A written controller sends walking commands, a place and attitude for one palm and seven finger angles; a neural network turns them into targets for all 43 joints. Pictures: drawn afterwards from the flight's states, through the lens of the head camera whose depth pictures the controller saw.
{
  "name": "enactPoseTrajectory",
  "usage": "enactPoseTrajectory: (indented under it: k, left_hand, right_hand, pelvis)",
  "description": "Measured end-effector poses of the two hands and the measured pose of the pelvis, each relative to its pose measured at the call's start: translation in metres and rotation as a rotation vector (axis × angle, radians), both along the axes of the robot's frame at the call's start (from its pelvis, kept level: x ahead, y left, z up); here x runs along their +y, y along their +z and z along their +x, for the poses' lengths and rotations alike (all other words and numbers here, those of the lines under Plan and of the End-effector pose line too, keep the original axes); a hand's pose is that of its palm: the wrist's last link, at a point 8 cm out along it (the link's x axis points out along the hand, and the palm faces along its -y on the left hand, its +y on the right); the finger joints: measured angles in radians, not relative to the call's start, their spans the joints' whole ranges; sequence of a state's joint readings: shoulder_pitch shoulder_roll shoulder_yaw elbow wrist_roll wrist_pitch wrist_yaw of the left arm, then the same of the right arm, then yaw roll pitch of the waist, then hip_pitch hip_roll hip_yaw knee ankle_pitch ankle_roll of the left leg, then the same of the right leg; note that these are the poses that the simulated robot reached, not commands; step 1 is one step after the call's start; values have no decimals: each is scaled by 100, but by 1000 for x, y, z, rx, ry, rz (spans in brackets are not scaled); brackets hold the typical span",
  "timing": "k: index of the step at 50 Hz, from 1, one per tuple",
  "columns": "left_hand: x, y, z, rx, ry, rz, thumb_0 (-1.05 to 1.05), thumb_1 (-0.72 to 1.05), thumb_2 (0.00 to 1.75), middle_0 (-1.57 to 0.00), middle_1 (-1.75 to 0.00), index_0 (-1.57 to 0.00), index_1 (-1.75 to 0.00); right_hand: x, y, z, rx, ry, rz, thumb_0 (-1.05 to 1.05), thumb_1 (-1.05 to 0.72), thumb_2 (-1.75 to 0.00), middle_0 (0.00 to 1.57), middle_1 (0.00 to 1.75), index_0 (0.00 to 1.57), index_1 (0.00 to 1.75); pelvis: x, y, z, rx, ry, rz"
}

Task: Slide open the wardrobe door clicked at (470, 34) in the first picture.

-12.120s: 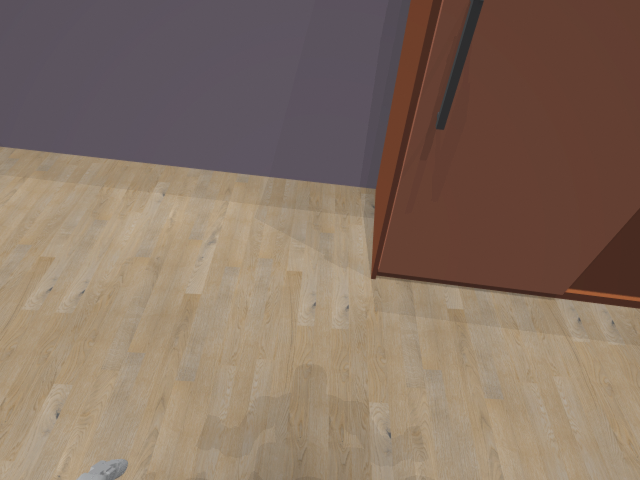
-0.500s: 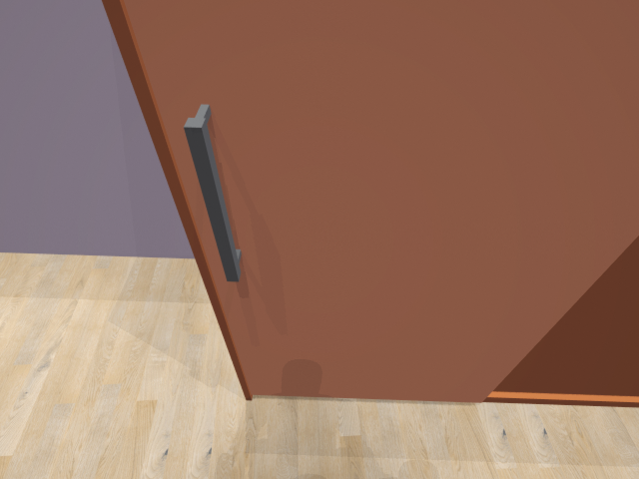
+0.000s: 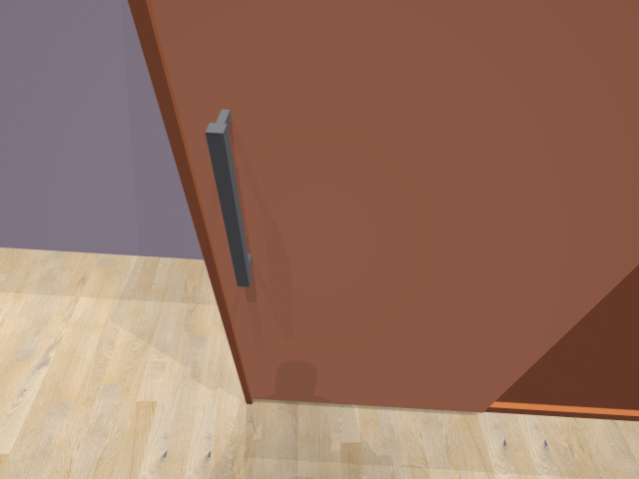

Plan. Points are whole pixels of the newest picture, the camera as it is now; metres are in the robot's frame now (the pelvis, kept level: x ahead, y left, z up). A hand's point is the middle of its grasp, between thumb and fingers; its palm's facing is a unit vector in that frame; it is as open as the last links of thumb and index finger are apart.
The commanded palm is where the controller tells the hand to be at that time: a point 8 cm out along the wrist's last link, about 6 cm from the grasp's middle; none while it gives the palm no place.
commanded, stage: look again from close up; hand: left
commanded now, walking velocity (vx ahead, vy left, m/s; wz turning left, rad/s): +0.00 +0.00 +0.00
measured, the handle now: (235, 210) +0.43 +0.16 +0.10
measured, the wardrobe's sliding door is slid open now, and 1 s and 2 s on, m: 0.00 0.00 0.00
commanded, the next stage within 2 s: raise the hand with hooked fingers in 0.84 s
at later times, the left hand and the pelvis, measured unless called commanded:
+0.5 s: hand out of the picture -0.01 +0.19 -0.17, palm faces +0.02 -0.98 -0.20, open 7.4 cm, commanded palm none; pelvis -0.01 +0.01 +0.00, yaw +0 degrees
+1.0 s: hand out of the picture +0.01 +0.20 -0.16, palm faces +0.15 -0.97 -0.19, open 7.4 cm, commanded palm +0.07 +0.25 -0.06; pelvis -0.03 +0.02 +0.00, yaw +1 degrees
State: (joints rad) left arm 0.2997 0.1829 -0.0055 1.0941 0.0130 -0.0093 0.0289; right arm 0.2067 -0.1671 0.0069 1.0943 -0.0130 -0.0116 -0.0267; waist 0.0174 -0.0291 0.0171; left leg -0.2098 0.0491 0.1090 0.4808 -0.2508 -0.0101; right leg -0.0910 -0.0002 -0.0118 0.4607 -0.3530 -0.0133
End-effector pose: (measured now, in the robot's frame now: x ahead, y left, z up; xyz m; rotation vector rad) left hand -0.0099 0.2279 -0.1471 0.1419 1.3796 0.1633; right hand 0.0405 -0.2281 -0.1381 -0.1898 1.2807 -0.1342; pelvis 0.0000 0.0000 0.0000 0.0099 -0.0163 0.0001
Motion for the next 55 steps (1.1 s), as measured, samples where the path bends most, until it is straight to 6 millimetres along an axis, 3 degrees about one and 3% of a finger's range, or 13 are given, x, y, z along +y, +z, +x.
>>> enactPoseTrajectory:
  k: [7, 27, 48, 50, 55]
  left_hand:
    - [7, 2, -3, -2, -3, 8, 1, 90, 90, -20, -30, -20, -30]
    - [15, 3, -10, 6, -11, 4, 1, 91, 90, -20, -30, -20, -30]
    - [16, 2, -21, 4, -9, 2, 0, 91, 90, -20, -30, -20, -30]
    - [21, 21, 6, -168, 86, 7, 1, 90, 89, -21, -30, -20, -30]
    - [34, 127, 113, -896, 86, 95, 2, 86, 88, -21, -33, -20, -33]
  right_hand:
    - [5, 0, -4, 4, 1, 6, 0, -91, -90, 20, 30, 20, 30]
    - [10, 0, -44, 83, -20, 5, 0, -91, -90, 20, 30, 20, 30]
    - [13, 2, -39, 52, -8, 2, 0, -91, -90, 20, 30, 20, 30]
    - [13, 7, -31, -41, -4, -13, 0, -91, -90, 21, 30, 20, 30]
    - [10, 18, 13, -357, 40, -20, 1, -91, -90, 21, 30, 20, 30]
  pelvis:
    - [4, 1, -4, -3, 0, 0]
    - [11, 3, -15, -1, 3, -2]
    - [15, 3, -24, 0, 8, -12]
    - [16, 2, -28, -7, 19, -11]
    - [17, -6, -38, 0, 60, 0]
